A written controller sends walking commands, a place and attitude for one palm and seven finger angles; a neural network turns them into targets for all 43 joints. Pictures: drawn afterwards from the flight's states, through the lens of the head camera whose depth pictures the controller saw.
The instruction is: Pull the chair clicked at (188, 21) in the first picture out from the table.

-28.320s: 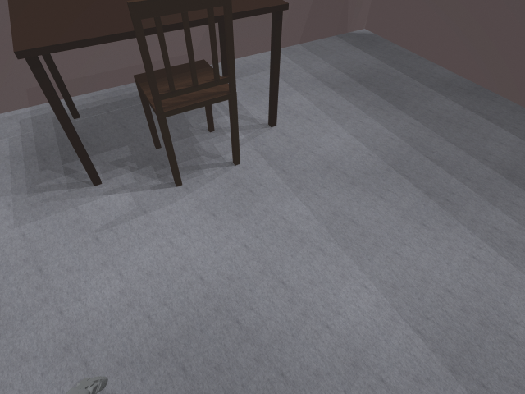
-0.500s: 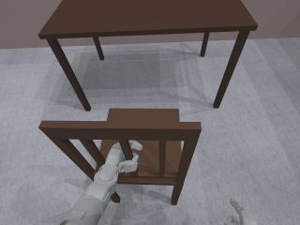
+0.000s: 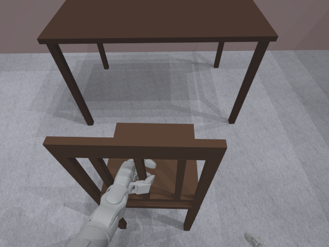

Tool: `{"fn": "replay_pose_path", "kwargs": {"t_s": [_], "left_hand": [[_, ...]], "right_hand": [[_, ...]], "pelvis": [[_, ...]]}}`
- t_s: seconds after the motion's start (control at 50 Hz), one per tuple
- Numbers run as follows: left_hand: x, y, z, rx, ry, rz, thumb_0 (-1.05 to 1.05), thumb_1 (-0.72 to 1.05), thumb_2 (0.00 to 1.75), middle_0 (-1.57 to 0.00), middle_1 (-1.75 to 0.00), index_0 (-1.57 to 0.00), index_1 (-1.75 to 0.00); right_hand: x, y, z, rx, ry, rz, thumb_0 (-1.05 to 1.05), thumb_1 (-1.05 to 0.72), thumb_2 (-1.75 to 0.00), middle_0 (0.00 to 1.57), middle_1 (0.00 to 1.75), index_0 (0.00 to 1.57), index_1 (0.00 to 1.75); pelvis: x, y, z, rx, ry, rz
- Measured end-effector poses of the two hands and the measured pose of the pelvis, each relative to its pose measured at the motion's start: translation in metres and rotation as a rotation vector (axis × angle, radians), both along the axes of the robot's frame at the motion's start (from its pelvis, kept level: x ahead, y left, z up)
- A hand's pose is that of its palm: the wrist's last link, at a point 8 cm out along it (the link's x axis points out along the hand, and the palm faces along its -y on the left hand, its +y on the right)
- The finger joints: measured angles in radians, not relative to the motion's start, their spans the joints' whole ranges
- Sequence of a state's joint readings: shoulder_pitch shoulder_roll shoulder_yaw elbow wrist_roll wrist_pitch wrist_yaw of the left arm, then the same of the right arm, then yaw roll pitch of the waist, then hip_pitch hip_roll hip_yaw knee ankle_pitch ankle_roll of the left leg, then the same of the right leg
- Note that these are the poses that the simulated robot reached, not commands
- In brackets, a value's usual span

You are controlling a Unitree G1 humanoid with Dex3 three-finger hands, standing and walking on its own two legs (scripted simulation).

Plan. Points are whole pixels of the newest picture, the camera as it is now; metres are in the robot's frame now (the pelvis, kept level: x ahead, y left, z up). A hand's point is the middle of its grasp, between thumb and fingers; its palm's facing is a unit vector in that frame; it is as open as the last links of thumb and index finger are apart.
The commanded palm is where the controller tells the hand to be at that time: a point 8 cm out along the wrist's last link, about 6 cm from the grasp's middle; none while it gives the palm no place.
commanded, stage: open the thumb and straighten the fingers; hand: left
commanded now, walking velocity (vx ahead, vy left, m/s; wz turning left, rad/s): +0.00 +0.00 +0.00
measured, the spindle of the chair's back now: (143, 179) +0.31 +0.06 -0.08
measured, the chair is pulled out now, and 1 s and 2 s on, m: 0.52 0.52 0.52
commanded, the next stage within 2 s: draw the fingers out of the gap in 0.60 s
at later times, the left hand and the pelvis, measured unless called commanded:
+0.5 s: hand (137, 183) +0.29 +0.08 -0.06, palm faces -0.23 -0.96 -0.14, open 16.2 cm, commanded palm +0.29 +0.12 -0.04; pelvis -0.01 +0.01 -0.02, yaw +1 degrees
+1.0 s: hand (136, 203) +0.24 +0.08 -0.07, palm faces -0.23 -0.97 -0.11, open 17.5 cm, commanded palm +0.23 +0.12 -0.04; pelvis +0.01 -0.01 -0.03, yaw +2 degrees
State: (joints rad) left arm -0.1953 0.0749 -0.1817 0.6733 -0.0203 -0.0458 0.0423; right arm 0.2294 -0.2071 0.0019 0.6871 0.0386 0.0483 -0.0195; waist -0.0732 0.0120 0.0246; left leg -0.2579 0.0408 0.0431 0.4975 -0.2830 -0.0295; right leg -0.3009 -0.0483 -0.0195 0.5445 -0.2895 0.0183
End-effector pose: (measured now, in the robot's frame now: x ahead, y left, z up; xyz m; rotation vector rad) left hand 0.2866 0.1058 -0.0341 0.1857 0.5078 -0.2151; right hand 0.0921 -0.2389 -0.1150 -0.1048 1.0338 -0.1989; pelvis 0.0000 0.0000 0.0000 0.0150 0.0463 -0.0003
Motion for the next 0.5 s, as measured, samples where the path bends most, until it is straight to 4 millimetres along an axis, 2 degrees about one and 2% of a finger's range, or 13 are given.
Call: {"fn": "replay_pose_path", "kwargs": {"t_s": [0.06,0.12,0.22,0.34,0.5], "left_hand": [[0.003,0.004,0.002,0.005,-0.027,-0.015,0.05,0.43,0.68,-0.33,-1.35,-0.49,-1.44],[0.007,0.006,0.002,0.011,-0.027,-0.029,0.03,0.2,0.56,-0.37,-1.36,-0.49,-1.43],[0.01,0.015,0.0,0.017,-0.01,-0.008,0.01,-0.18,0.38,-0.39,-1.27,-0.45,-1.31],[0.002,0.018,-0.004,0.015,0.015,0.001,0.0,-0.42,0.26,-0.32,-0.99,-0.34,-1.0],[0.002,0.025,-0.01,0.023,0.027,0.02,-0.01,-0.52,0.21,-0.16,-0.47,-0.16,-0.46]], "right_hand": [[-0.005,-0.007,0.001,-0.015,-0.015,0.008,0.01,-0.91,-0.9,0.2,0.3,0.2,0.3],[-0.008,-0.012,-0.001,-0.025,-0.02,0.008,0.01,-0.91,-0.9,0.2,0.3,0.2,0.3],[-0.009,-0.012,-0.006,-0.03,-0.038,0.001,0.01,-0.91,-0.9,0.2,0.3,0.2,0.3],[0.0,-0.002,-0.012,-0.012,-0.069,0.022,0.01,-0.91,-0.9,0.2,0.3,0.2,0.3],[0.019,0.007,-0.015,-0.004,-0.113,0.06,0.01,-0.91,-0.9,0.2,0.3,0.2,0.3]], "pelvis": [[-0.002,0.003,-0.004,-0.003,0.025,0.003],[-0.004,0.007,-0.007,-0.005,0.049,0.002],[-0.005,0.01,-0.013,-0.002,0.076,-0.004],[-0.005,0.012,-0.018,-0.003,0.09,0.002],[-0.006,0.007,-0.024,-0.003,0.098,0.013]]}}
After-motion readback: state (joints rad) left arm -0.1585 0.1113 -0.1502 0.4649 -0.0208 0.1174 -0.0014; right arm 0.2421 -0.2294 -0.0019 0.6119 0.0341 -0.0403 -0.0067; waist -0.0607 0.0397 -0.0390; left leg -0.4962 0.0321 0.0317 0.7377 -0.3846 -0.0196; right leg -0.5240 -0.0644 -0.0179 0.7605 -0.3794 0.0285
